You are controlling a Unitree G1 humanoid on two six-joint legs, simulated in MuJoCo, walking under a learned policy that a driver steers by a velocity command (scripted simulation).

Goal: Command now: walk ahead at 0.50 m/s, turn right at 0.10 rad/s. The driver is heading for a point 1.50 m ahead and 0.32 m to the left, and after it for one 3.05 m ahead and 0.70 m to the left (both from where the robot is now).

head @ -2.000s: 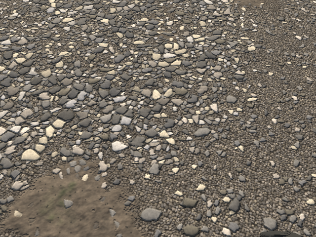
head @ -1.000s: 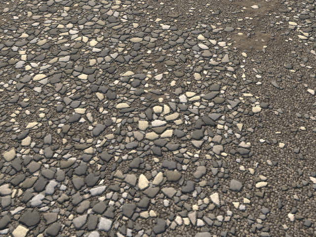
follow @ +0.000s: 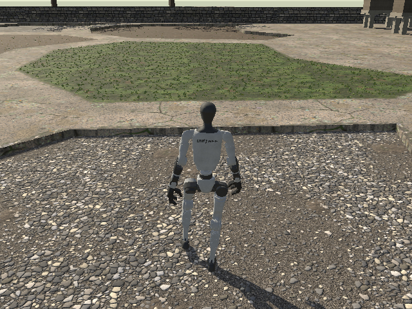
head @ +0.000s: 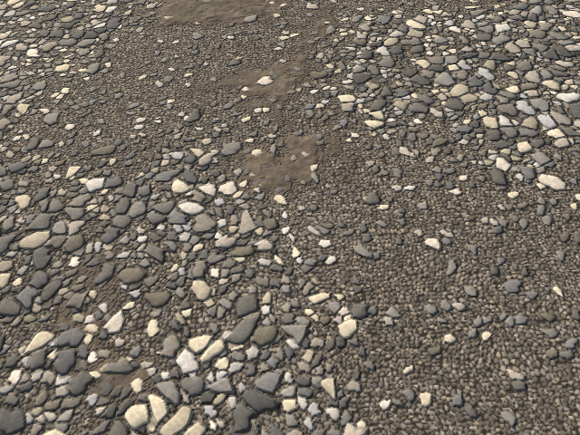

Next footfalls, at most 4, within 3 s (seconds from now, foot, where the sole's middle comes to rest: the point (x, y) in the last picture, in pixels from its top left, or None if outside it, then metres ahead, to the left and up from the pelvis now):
0.22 left None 0.30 0.12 -0.78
0.76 right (354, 387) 0.60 -0.07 -0.78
1.32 left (265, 300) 0.84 0.15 -0.78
1.86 right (271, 198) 1.21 0.16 -0.78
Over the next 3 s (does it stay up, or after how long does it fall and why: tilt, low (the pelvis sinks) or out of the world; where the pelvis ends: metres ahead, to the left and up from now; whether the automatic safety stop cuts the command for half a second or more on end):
stays up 1.39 0.37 -0.02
